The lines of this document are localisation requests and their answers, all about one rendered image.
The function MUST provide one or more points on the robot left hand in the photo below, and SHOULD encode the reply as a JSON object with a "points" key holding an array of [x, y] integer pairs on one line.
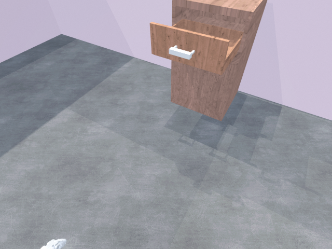
{"points": [[55, 244]]}

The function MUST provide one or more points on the cabinet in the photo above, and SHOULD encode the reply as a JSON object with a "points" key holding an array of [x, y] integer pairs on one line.
{"points": [[202, 91]]}

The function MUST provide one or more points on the drawer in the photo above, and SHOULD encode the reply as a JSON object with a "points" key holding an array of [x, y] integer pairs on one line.
{"points": [[215, 47]]}

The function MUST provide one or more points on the handle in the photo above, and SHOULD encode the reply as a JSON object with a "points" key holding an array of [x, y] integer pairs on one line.
{"points": [[180, 53]]}

